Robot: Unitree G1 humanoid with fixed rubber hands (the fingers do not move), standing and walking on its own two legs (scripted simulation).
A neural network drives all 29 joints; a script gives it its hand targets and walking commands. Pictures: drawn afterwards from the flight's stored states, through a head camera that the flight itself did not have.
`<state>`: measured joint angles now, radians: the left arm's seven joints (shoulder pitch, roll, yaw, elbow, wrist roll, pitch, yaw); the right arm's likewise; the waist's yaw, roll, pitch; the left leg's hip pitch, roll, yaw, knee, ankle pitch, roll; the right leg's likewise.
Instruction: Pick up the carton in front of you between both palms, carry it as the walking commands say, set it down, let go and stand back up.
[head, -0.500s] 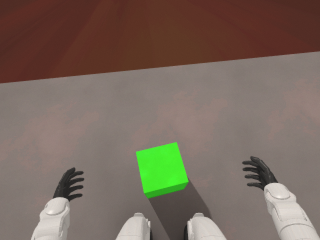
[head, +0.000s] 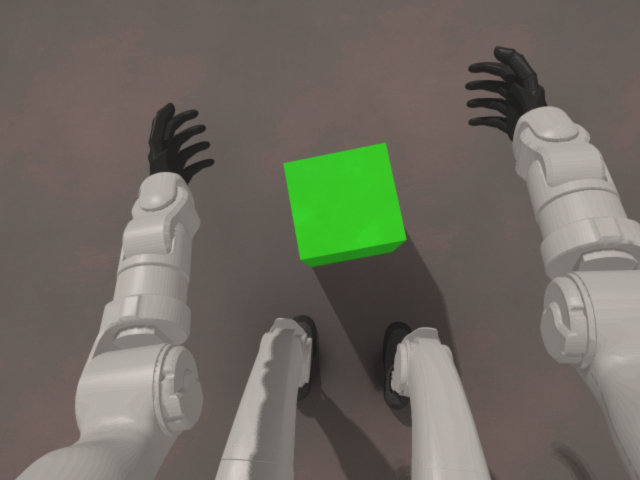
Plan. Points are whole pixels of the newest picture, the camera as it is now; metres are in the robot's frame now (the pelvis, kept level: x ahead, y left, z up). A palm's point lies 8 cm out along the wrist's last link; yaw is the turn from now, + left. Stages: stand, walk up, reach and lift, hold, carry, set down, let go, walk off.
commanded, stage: reach and lift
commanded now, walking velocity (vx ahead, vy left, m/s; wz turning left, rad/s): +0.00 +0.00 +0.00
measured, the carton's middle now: (343, 213) +0.49 +0.04 -0.52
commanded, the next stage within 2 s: none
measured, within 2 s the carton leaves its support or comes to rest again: leaves its support in 1.82 s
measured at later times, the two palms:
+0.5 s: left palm (227, 197) +0.45 +0.23 -0.26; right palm (458, 162) +0.53 -0.15 -0.28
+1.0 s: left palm (252, 217) +0.45 +0.23 -0.44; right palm (429, 190) +0.53 -0.14 -0.45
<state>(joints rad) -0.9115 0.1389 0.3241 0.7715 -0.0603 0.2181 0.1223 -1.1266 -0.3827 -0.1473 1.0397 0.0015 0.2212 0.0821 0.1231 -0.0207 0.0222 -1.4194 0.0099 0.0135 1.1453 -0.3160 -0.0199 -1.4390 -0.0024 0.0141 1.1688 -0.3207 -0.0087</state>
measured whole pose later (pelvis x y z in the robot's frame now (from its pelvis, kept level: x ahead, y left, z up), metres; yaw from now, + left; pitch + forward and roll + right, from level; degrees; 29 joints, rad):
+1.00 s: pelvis -0.03 +0.00 -0.27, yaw +3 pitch +39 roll +3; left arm -1.31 0.25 0.17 1.09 -0.27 0.01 0.16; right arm -1.49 -0.47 0.08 1.24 0.23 0.04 -0.06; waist 0.11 0.03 0.31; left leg -2.29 -0.02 0.01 2.09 -0.49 -0.04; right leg -2.31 -0.01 0.03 2.13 -0.50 -0.01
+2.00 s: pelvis -0.02 +0.00 -0.27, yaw +0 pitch +37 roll +2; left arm -1.12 0.12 0.32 0.82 -0.17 0.16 0.19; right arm -1.29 -0.26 0.00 1.00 0.10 0.18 -0.14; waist 0.08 0.04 0.14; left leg -2.27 -0.05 -0.03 2.15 -0.54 -0.07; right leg -2.30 0.02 0.03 2.17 -0.52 0.00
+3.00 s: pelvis +0.04 +0.01 -0.01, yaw -1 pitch +29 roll +1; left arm -0.55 -0.12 0.42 0.56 0.18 0.34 0.04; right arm -0.59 0.09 -0.34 0.62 -0.21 0.33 -0.05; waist 0.04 0.00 -0.24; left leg -1.31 -0.04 -0.05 1.28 -0.47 -0.03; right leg -1.32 0.05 0.05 1.29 -0.47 0.00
